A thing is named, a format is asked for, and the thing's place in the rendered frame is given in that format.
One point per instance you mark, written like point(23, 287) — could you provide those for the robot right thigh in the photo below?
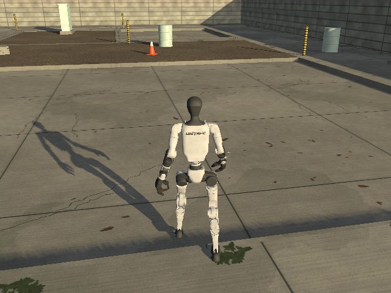
point(211, 188)

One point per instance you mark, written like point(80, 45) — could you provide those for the right robot upper arm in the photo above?
point(213, 127)

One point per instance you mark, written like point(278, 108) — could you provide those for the robot right shin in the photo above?
point(214, 228)

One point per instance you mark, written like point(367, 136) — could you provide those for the left robot upper arm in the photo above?
point(173, 139)

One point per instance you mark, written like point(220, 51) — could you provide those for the right robot forearm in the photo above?
point(222, 157)

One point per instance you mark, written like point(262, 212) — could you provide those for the left robot forearm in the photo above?
point(165, 166)

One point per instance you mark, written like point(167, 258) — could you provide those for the robot left hand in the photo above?
point(158, 184)

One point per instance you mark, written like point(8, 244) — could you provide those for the robot right hand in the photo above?
point(219, 169)

